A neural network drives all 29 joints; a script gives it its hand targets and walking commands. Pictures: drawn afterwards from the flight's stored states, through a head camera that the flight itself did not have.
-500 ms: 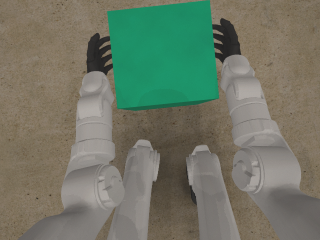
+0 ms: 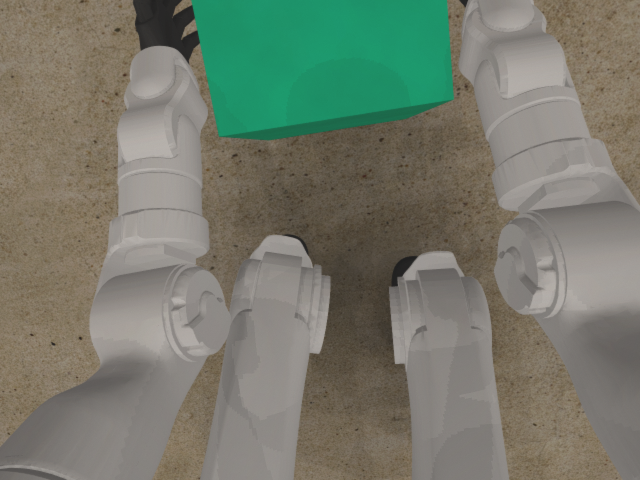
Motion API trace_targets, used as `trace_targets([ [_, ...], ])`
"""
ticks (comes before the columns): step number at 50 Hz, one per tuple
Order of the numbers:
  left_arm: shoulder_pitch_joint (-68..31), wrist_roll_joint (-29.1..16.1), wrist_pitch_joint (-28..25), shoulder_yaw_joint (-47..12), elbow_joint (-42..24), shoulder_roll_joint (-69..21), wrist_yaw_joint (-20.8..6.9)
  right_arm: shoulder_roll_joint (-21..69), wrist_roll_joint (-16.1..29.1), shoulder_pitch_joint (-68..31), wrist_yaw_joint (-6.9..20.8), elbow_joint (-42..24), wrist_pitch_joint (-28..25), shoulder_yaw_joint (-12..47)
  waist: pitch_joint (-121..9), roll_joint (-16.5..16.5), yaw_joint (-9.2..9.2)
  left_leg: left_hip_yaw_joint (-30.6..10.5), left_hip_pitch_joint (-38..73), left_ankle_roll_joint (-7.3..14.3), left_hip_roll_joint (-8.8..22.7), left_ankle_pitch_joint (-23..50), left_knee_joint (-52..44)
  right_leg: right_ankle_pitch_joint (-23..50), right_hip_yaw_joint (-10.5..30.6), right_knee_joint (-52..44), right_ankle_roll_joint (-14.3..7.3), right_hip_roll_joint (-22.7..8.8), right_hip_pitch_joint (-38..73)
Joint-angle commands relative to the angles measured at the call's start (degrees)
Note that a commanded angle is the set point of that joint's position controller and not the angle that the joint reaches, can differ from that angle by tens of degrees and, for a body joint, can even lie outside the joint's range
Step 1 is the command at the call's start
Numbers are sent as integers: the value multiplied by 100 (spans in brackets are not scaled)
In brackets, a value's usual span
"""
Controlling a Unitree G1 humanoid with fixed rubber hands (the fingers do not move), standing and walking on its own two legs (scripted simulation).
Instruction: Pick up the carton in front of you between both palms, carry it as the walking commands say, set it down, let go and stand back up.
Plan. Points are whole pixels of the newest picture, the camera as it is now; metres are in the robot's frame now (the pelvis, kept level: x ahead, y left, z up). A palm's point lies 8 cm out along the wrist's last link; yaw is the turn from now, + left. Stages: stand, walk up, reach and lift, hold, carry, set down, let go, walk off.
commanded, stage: set down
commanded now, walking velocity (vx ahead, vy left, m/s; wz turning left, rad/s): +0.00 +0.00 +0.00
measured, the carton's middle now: (323, 36) +0.53 +0.07 -0.25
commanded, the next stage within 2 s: none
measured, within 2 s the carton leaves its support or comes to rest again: rests again in 0.42 s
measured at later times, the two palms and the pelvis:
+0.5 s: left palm (181, 62) +0.49 +0.21 -0.19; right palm (477, 3) +0.56 -0.08 -0.19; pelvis +0.00 +0.00 -0.02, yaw +1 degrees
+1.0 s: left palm (177, 58) +0.49 +0.22 -0.19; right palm out of the picture +0.56 -0.09 -0.20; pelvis +0.00 -0.01 -0.03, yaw +1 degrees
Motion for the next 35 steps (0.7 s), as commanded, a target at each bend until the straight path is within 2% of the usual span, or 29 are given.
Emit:
trace_targets([
  [1,-4338,-882,-252,-2972,-702,-4482,-1568,5350,693,-3387,1175,-964,-270,2050,-7864,-682,445,969,3983,116,-66,2565,-452,2192,-671,-750,-198,-89,3511],
  [3,-4263,-969,-266,-3023,-666,-4505,-1597,5460,808,-3321,1163,-1065,-307,2151,-7764,-629,466,982,4001,121,-70,2835,-339,2476,-618,-646,-200,-82,3542],
  [6,-4022,-966,-280,-2977,-445,-4591,-1644,5514,787,-3026,1163,-867,-345,2115,-7492,-547,424,943,3965,127,-75,2961,-250,2619,-562,-574,-214,-84,3422],
  [13,-3746,-676,-299,-2578,22,-4470,-1757,5320,487,-2665,1227,-339,-395,1660,-6434,-446,354,892,3351,174,-73,2468,-187,2122,-541,-559,-278,-73,2693],
  [23,-4031,-617,-496,-2415,161,-3945,-1649,4768,674,-3105,1260,-258,-570,1640,-5776,-477,485,817,3115,262,-29,2160,-74,1738,-456,-431,-326,-98,2371],
  [35,-3730,-209,-464,-1744,800,-3497,-1698,4079,232,-2746,1428,535,-496,960,-4409,-425,290,671,2585,366,-18,1471,-13,1084,-413,-420,-430,-150,1639],
])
